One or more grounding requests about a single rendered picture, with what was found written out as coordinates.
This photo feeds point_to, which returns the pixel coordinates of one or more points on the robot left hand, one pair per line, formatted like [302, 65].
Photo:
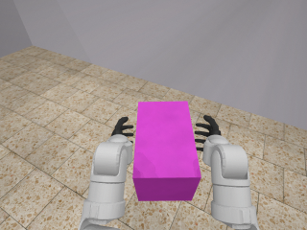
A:
[118, 129]

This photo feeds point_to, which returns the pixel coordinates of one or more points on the robot right forearm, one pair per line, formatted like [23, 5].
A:
[231, 202]

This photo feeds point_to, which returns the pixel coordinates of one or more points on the robot right hand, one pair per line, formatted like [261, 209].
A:
[213, 130]

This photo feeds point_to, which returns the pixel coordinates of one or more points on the carton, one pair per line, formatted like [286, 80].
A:
[165, 164]

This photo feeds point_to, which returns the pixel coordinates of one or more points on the robot left forearm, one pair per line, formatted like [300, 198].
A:
[105, 201]

